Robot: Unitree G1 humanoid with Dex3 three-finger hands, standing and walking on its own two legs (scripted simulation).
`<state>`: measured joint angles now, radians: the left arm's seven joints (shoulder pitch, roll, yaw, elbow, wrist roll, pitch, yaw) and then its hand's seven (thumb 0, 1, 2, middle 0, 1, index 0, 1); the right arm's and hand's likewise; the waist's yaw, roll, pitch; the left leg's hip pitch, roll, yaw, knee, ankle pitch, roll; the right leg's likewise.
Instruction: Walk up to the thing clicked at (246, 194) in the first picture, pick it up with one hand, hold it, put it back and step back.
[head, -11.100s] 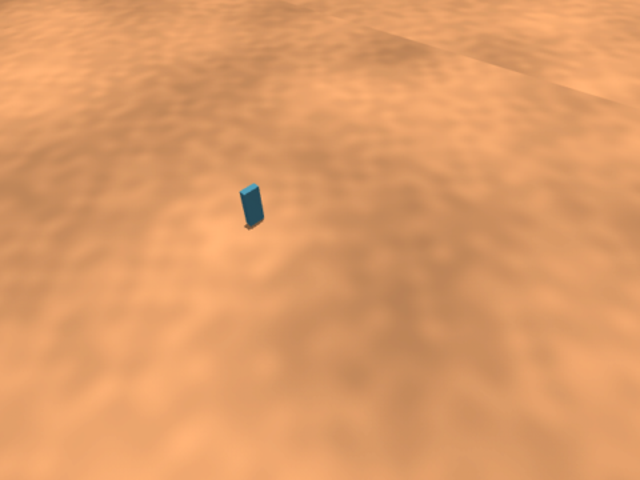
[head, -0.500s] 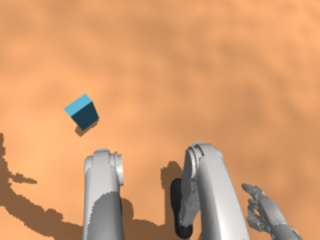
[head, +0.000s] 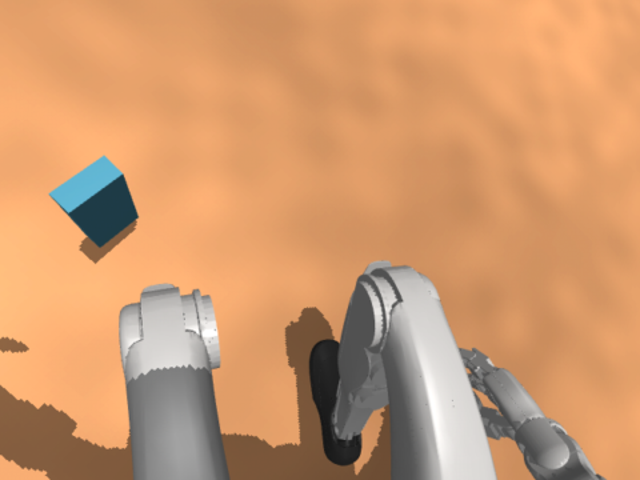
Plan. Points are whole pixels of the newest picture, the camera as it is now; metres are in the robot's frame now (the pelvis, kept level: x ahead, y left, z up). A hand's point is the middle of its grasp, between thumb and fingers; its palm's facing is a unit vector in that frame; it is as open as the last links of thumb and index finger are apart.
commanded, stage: approach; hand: left
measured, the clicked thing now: (101, 207) +0.46 +0.26 -0.24
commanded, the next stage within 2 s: close in in 0.08 s
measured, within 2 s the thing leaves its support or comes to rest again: neither
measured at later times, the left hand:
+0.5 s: hand (40, 239) +0.40 +0.31 -0.19, palm faces +0.28 -0.96 +0.05, open 17.6 cm
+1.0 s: hand (89, 238) +0.41 +0.26 -0.20, palm faces +0.25 -0.97 +0.03, open 17.4 cm
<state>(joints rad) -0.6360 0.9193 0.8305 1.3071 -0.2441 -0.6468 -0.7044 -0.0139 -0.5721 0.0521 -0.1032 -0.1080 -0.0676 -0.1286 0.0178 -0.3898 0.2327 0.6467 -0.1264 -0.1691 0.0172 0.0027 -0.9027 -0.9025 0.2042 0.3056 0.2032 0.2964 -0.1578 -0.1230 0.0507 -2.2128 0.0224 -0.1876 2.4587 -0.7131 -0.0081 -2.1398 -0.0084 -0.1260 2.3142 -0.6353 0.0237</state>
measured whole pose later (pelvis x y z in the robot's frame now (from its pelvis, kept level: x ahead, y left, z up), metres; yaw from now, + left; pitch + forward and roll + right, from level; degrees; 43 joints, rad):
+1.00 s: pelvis -0.01 +0.01 -0.05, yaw -5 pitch +12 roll -16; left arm -0.58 0.73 0.53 1.40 -0.14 -1.10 -0.13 -0.02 -0.52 0.03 -0.07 -0.05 -0.06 -0.04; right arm -0.14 -0.38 0.45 0.60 -0.33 -0.02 0.15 0.00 -0.93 -0.91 0.20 0.30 0.20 0.30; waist -0.24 -0.24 0.26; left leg -2.21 0.01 -0.34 2.66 -0.71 -0.01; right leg -2.09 0.03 -0.23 2.41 -0.58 0.06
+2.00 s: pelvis -0.01 +0.02 -0.04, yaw -7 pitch +12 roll -18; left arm -0.65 0.82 0.50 1.45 -0.09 -1.13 0.02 0.00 0.26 0.46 -0.45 -0.38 -0.43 -0.38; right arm -0.17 -0.37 0.51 0.57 -0.36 0.02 0.15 0.00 -0.88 -0.90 0.20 0.30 0.20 0.29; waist -0.26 -0.27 0.31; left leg -2.20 0.02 -0.38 2.67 -0.73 -0.01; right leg -2.07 0.05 -0.26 2.38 -0.57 0.07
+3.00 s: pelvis -0.02 +0.02 -0.04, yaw -7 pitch +12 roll -18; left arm -0.65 0.84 0.54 1.42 -0.10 -1.09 -0.01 0.03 -0.04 0.97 -0.81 -1.00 -0.82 -1.03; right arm -0.17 -0.38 0.52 0.55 -0.36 0.03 0.14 0.00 -0.90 -0.90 0.20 0.30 0.20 0.30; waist -0.26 -0.28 0.31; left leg -2.20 0.02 -0.38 2.67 -0.72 -0.01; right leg -2.07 0.05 -0.26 2.38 -0.57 0.07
